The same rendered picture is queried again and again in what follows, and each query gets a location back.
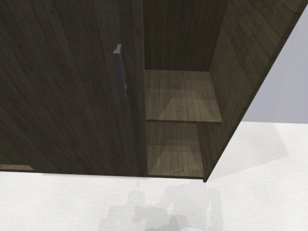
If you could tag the wardrobe door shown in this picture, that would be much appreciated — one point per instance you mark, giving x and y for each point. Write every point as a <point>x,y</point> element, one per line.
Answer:
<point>60,106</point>
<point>8,156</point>

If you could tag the handle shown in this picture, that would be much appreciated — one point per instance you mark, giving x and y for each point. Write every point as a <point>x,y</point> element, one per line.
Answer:
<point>119,72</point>

